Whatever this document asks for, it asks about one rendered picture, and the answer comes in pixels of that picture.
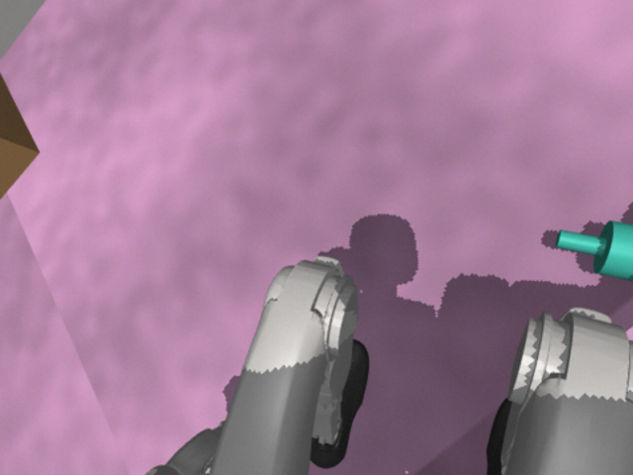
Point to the left robot foot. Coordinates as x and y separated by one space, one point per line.
327 456

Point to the left robot hand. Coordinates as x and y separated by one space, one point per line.
197 455

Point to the right robot foot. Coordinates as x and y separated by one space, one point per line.
496 438

